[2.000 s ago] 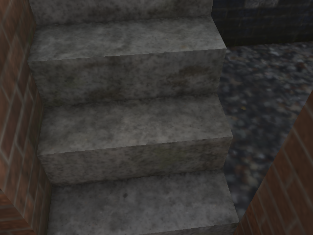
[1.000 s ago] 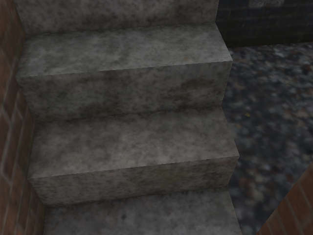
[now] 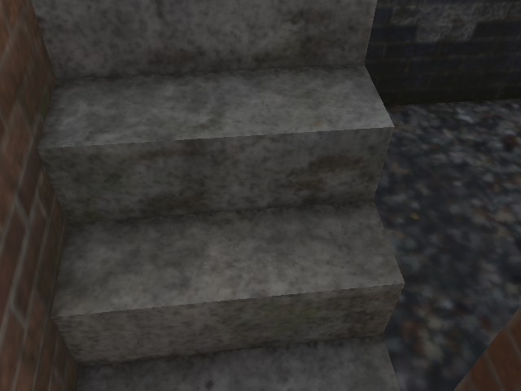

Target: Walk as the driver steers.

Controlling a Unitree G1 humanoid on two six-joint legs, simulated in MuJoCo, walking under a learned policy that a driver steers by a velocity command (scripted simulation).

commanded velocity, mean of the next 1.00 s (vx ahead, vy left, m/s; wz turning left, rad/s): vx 0.48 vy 0.00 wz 0.00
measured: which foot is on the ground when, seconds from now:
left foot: down 0.00-1.00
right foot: down 0.00-1.00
